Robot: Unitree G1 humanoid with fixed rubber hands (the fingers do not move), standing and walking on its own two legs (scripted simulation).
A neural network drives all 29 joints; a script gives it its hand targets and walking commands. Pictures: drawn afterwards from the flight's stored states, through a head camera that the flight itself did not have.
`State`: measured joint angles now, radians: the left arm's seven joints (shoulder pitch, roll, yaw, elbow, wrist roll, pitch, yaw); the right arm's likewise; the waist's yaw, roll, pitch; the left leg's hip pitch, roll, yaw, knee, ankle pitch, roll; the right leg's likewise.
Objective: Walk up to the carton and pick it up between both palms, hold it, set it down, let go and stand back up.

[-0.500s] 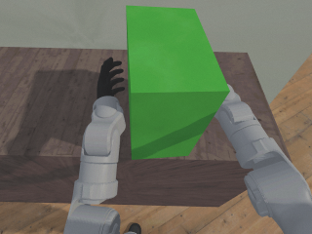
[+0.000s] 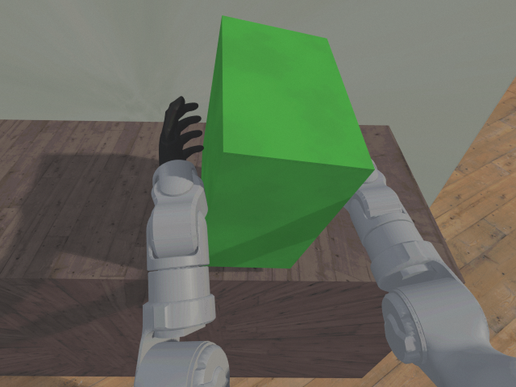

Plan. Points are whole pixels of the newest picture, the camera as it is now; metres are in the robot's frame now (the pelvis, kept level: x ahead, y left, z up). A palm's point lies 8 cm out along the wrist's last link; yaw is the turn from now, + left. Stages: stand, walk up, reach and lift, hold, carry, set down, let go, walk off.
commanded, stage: reach and lift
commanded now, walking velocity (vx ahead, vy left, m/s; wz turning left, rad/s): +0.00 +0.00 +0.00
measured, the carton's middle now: (259, 156) +0.43 +0.08 +0.15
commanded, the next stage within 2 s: none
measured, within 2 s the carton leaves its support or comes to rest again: neither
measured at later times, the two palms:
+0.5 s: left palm (169, 172) +0.35 +0.19 +0.18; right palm (346, 159) +0.42 -0.05 +0.17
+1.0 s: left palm (164, 138) +0.35 +0.19 +0.23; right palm (359, 142) +0.41 -0.06 +0.22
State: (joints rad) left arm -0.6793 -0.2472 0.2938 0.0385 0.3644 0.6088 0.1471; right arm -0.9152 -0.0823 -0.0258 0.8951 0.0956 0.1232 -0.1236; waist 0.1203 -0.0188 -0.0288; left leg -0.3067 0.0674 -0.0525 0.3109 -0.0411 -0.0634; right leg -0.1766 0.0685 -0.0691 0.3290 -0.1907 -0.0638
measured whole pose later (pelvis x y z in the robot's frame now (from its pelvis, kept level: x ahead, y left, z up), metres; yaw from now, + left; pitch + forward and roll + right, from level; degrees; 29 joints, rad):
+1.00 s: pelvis +0.00 +0.02 +0.00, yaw +1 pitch -6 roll -1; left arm -0.75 -0.12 0.25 0.09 0.33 0.81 0.10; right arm -0.93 -0.05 -0.04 0.82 0.20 0.33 -0.19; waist 0.01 -0.09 -0.01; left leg -0.16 0.03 -0.03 0.33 -0.08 -0.03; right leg -0.01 0.03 -0.08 0.32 -0.21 -0.03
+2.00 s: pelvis +0.02 +0.04 +0.00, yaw -1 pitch -6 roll -1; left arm -0.99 -0.02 0.29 0.31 0.28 0.92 0.05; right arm -1.05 -0.14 0.03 0.77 0.39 0.59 -0.34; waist -0.07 -0.05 -0.10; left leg -0.15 0.03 -0.01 0.38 -0.14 -0.01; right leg 0.02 0.02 -0.03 0.30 -0.22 -0.01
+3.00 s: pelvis +0.02 +0.04 +0.00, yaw -2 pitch -2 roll -2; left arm -1.15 0.02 0.33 0.55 0.22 0.90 0.07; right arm -1.23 -0.21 0.06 0.96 0.45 0.67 -0.36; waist -0.04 -0.03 -0.20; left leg -0.23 0.04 -0.02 0.41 -0.15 -0.02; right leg -0.06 0.05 -0.01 0.31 -0.21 -0.01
